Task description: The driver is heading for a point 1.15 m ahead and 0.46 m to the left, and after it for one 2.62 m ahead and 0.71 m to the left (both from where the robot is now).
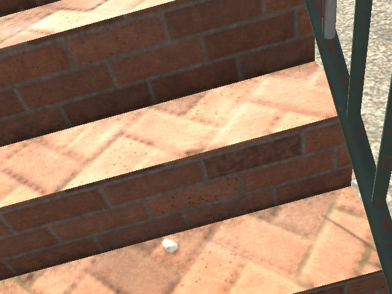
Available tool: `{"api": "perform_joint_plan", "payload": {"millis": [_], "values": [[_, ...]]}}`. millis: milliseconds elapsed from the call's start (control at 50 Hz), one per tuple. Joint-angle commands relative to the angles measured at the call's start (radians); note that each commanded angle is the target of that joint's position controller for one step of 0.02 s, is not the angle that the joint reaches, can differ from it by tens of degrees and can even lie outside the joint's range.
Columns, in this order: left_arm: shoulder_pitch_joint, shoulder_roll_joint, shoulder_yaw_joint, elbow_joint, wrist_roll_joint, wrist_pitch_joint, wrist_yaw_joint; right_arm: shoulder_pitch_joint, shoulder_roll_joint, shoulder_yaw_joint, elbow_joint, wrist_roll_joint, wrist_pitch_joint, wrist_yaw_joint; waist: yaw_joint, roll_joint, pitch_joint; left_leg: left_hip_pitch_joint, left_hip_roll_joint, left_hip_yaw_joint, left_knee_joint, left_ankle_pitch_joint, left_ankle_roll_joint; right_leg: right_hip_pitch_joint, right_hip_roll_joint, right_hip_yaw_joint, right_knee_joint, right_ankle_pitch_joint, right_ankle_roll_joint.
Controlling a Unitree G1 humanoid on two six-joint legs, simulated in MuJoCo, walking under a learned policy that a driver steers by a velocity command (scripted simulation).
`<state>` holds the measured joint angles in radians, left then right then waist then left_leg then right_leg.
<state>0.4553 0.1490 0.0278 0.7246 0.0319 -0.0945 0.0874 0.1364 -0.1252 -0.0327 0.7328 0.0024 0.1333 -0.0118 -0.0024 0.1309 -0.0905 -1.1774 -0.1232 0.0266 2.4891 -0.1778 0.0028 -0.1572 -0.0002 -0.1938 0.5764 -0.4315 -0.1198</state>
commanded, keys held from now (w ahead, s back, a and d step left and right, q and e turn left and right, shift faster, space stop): q+shift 0.32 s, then w+q+shift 0.48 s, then q+shift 0.04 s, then shift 0.16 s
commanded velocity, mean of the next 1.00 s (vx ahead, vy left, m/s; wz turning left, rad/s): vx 0.56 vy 0.00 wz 0.88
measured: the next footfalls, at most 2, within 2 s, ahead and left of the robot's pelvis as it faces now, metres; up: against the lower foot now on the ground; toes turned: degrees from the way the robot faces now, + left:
left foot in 0.42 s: +0.17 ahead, +0.03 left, +0.24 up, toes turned +23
right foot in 0.68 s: +0.04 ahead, -0.26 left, +0.00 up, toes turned +46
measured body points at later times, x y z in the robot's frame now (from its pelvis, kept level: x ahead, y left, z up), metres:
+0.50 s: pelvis +0.04 -0.08 +0.07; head +0.08 -0.13 +0.51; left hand +0.11 +0.24 +0.02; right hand +0.28 -0.23 -0.06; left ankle +0.13 +0.01 -0.49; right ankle -0.05 -0.16 -0.54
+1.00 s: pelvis +0.05 -0.19 +0.01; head +0.06 -0.23 +0.46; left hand +0.00 +0.11 -0.04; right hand +0.37 -0.09 +0.00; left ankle -0.03 -0.05 -0.37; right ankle +0.01 -0.28 -0.73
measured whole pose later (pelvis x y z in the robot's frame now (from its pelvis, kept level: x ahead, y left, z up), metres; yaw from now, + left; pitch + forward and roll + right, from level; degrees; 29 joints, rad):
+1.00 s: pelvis +0.05 -0.19 +0.01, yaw +46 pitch +0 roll +3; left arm 0.12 0.16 0.05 0.63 0.04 -0.06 0.02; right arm -0.10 -0.12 0.03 0.51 0.07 0.04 -0.09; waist 0.08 0.02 -0.06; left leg -1.20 -0.05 -0.08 2.25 -0.55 0.10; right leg -0.08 0.05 -0.06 0.47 -0.36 -0.05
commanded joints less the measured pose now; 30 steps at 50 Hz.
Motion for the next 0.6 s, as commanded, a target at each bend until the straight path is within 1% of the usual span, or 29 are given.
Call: {"api": "perform_joint_plan", "payload": {"millis": [20, 40, 60, 80, 100, 120, 140, 160, 180, 220, 240, 260, 280, 300, 320, 340, 360, 380, 400, 420, 440, 460, 480, 500, 520, 540, 560, 580, 600], "values": [[0.038, 0.106, 0.009, -0.031, -0.024, -0.018, -0.030, -0.302, -0.029, -0.007, -0.112, -0.027, -0.033, -0.041, 0.064, -0.321, 0.332, -0.233, 0.022, 0.033, -0.154, 0.110, -0.002, -0.156, -0.248, 0.141, -0.428, 0.127, 0.178], [0.069, 0.123, 0.014, -0.010, -0.025, -0.031, -0.030, -0.247, -0.041, -0.013, -0.089, -0.045, -0.033, -0.041, 0.061, -0.267, 0.303, -0.211, 0.030, 0.039, -0.224, 0.128, 0.001, -0.113, -0.240, 0.132, -0.410, 0.139, 0.194], [0.020, 0.089, -0.028, -0.027, 0.044, 0.027, 0.014, -0.246, -0.004, 0.002, -0.105, 0.063, -0.106, -0.005, 0.081, -0.264, 0.238, -0.329, 0.047, -0.033, -0.211, 0.144, -0.026, 0.041, -0.214, 0.157, -0.334, 0.218, 0.186], [-0.013, 0.110, -0.035, -0.032, 0.066, 0.041, 0.031, -0.204, 0.011, 0.015, -0.101, 0.066, -0.126, 0.009, 0.057, -0.246, 0.165, -0.390, 0.049, -0.053, -0.197, 0.184, -0.039, 0.167, -0.250, 0.142, -0.310, 0.312, 0.186], [-0.048, 0.144, -0.034, -0.050, 0.064, 0.047, 0.038, -0.162, 0.015, 0.021, -0.088, 0.052, -0.130, 0.014, 0.053, -0.224, 0.127, -0.408, 0.064, -0.058, -0.184, 0.182, -0.052, 0.222, -0.270, 0.131, -0.294, 0.401, 0.191], [-0.076, 0.195, -0.026, -0.071, 0.061, 0.051, 0.040, -0.120, 0.009, 0.028, -0.075, 0.055, -0.129, 0.013, 0.054, -0.197, 0.090, -0.412, 0.078, -0.071, -0.162, 0.183, -0.059, 0.258, -0.298, 0.128, -0.292, 0.468, 0.198], [-0.054, 0.191, -0.029, -0.051, 0.060, 0.070, 0.039, -0.145, 0.018, 0.039, -0.089, 0.054, -0.125, 0.009, 0.060, -0.208, 0.105, -0.474, 0.092, -0.069, -0.131, 0.116, -0.058, 0.266, -0.308, 0.119, -0.309, 0.540, 0.215], [-0.053, 0.189, -0.030, -0.056, 0.047, 0.096, 0.041, -0.201, 0.021, 0.056, -0.120, 0.054, -0.124, 0.010, 0.072, -0.210, 0.146, -0.498, 0.089, 0.006, -0.183, 0.015, -0.079, 0.234, -0.286, 0.094, -0.341, 0.579, 0.231], [-0.045, 0.180, -0.034, -0.064, 0.048, 0.108, 0.047, -0.219, 0.017, 0.062, -0.130, 0.048, -0.126, 0.015, 0.086, -0.190, 0.152, -0.495, 0.091, 0.026, -0.217, -0.004, -0.085, 0.224, -0.277, 0.086, -0.339, 0.627, 0.230], [-0.064, 0.188, -0.038, -0.063, 0.044, 0.123, 0.060, -0.234, 0.029, 0.080, -0.157, 0.043, -0.120, 0.027, 0.074, -0.175, 0.127, -0.457, 0.098, 0.081, -0.270, -0.030, -0.094, 0.210, -0.263, 0.048, -0.357, 0.744, 0.241], [-0.066, 0.209, -0.035, -0.064, 0.046, 0.126, 0.068, -0.213, 0.025, 0.086, -0.161, 0.038, -0.117, 0.028, 0.068, -0.152, 0.108, -0.465, 0.099, 0.089, -0.281, -0.035, -0.095, 0.242, -0.271, 0.047, -0.358, 0.782, 0.239], [-0.076, 0.227, -0.031, -0.060, 0.039, 0.131, 0.072, -0.196, 0.024, 0.090, -0.170, 0.037, -0.117, 0.027, 0.056, -0.136, 0.092, -0.491, 0.101, 0.096, -0.285, -0.055, -0.096, 0.291, -0.279, 0.044, -0.356, 0.820, 0.240], [-0.090, 0.246, -0.027, -0.062, 0.037, 0.133, 0.074, -0.175, 0.023, 0.093, -0.175, 0.035, -0.118, 0.025, 0.043, -0.120, 0.076, -0.518, 0.104, 0.102, -0.283, -0.074, -0.096, 0.340, -0.291, 0.042, -0.353, 0.859, 0.240], [-0.095, 0.302, -0.005, -0.051, 0.015, 0.163, 0.078, -0.167, 0.037, 0.088, -0.192, 0.052, -0.125, 0.017, 0.007, -0.185, 0.094, -0.574, 0.126, 0.104, -0.279, -0.175, -0.091, 0.415, -0.305, 0.015, -0.366, 0.999, 0.264], [-0.117, 0.334, 0.011, -0.063, 0.009, 0.196, 0.072, -0.228, 0.032, 0.095, -0.226, 0.055, -0.141, 0.023, 0.006, -0.179, 0.114, -0.588, 0.148, 0.136, -0.378, -0.241, -0.102, 0.435, -0.291, -0.034, -0.360, 1.111, 0.269], [-0.130, 0.321, 0.012, -0.075, 0.010, 0.213, 0.062, -0.272, 0.017, 0.097, -0.251, 0.060, -0.148, 0.030, 0.024, -0.165, 0.069, -0.507, 0.138, 0.189, -0.467, -0.259, -0.091, 0.436, -0.274, -0.075, -0.372, 1.129, 0.285], [-0.331, 0.395, 0.031, -0.154, -0.002, 0.232, 0.059, -0.171, -0.009, 0.113, -0.236, 0.043, -0.150, 0.035, -0.083, -0.258, -0.005, -0.014, 0.080, 0.332, -0.814, -0.386, -0.022, 0.142, -0.205, -0.231, -0.428, 1.543, 0.353], [-0.355, 0.438, 0.053, -0.183, -0.051, 0.246, 0.054, 0.036, -0.093, 0.090, -0.178, 0.008, -0.144, 0.019, -0.151, -0.413, -0.151, 0.564, -0.053, 0.484, -0.941, -0.417, 0.028, -0.089, -0.172, -0.249, -0.401, 2.192, 0.417], [-0.285, 0.427, 0.051, -0.167, -0.082, 0.251, 0.049, 0.237, -0.195, 0.040, -0.108, 0.011, -0.148, 0.003, -0.197, -0.294, -0.271, 0.965, -0.062, 0.341, -1.070, -0.532, 0.096, -0.214, -0.167, -0.150, -0.061, 2.221, 0.403], [-0.249, 0.468, 0.034, -0.136, -0.071, 0.210, 0.038, 0.315, -0.291, -0.013, -0.082, 0.046, -0.122, -0.002, -0.246, -0.021, -0.391, 0.977, 0.027, 0.096, -1.276, -0.385, 0.125, -0.019, -0.211, -0.021, 0.350, 1.375, 0.212], [-0.350, 0.348, 0.000, -0.160, -0.052, 0.153, -0.006, 0.287, -0.291, -0.012, -0.083, 0.031, -0.130, -0.004, -0.217, 0.133, -0.350, 0.937, 0.090, -0.113, -1.649, -0.197, 0.198, -0.010, -0.108, -0.003, 0.702, 0.301, 0.166], [-0.536, 0.282, -0.014, -0.302, -0.016, 0.090, -0.055, 0.225, -0.242, 0.018, -0.113, -0.049, -0.169, -0.018, -0.185, 0.207, -0.405, 1.018, 0.102, -0.608, -1.673, -0.341, 0.380, -0.501, 0.084, 0.353, 1.139, 0.062, 0.133], [-0.612, 0.153, -0.059, -0.425, 0.038, 0.051, -0.102, 0.169, -0.203, 0.021, -0.122, -0.079, -0.194, -0.021, -0.126, 0.154, -0.248, 0.880, 0.148, -0.726, -1.770, -0.484, 0.386, -0.664, 0.109, 0.421, 1.401, -0.011, 0.096], [-0.592, 0.152, -0.051, -0.361, 0.083, 0.018, -0.120, -0.157, -0.115, -0.013, -0.204, -0.033, -0.104, -0.076, -0.065, -0.040, -0.155, 0.490, 0.149, -0.625, -1.762, -0.360, 0.395, -0.549, 0.098, 0.452, 1.340, -0.004, 0.143], [-0.283, 0.136, -0.051, -0.276, 0.085, 0.029, -0.132, -0.370, -0.092, 0.007, -0.276, -0.068, -0.084, -0.093, 0.151, -0.256, 0.014, 0.059, 0.127, -0.480, -1.677, -0.362, 0.260, -0.305, 0.109, 0.433, 1.161, 0.015, 0.083], [-0.010, 0.155, -0.034, -0.193, 0.079, 0.049, -0.107, -0.558, -0.069, 0.013, -0.342, -0.100, -0.107, -0.097, 0.308, -0.370, 0.110, -0.291, 0.096, -0.348, -1.538, -0.314, 0.184, -0.042, 0.123, 0.358, 1.049, 0.121, 0.065], [0.174, 0.165, -0.035, -0.107, 0.064, 0.067, -0.096, -0.645, -0.023, 0.027, -0.337, -0.110, -0.141, -0.093, 0.393, -0.389, 0.153, -0.417, 0.025, -0.121, -1.392, -0.210, 0.112, 0.128, 0.109, 0.222, 0.744, 0.209, 0.050], [0.296, 0.173, -0.035, -0.023, 0.026, 0.075, -0.088, -0.710, -0.024, 0.025, -0.327, -0.078, -0.163, -0.094, 0.465, -0.441, 0.244, -0.347, -0.036, 0.079, -1.350, -0.142, 0.075, 0.089, 0.066, 0.090, 0.197, 0.279, 0.049], [0.272, 0.105, -0.057, 0.018, -0.024, 0.076, -0.073, -0.666, -0.047, 0.022, -0.321, -0.051, -0.148, -0.111, 0.418, -0.559, 0.364, -0.275, -0.086, 0.146, -1.249, -0.220, 0.078, 0.059, 0.017, 0.010, -0.415, 0.418, 0.012]]}}
Velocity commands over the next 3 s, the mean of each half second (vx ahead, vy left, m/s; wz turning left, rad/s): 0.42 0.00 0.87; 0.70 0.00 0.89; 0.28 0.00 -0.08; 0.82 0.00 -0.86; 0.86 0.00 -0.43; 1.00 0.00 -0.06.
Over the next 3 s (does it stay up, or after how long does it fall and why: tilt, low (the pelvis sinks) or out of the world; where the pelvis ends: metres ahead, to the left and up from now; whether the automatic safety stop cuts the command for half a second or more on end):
stays up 0.03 0.06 0.08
